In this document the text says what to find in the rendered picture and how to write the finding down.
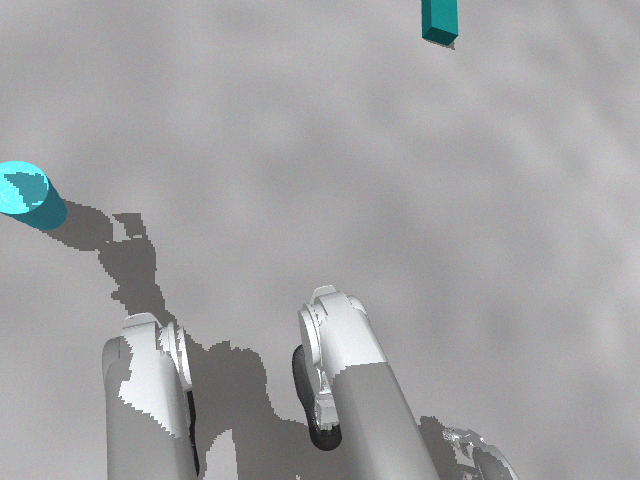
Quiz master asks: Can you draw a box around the right robot foot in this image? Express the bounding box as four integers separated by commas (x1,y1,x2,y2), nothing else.
292,344,342,451

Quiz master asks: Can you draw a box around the right robot hand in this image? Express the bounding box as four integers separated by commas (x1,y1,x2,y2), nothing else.
442,427,520,480

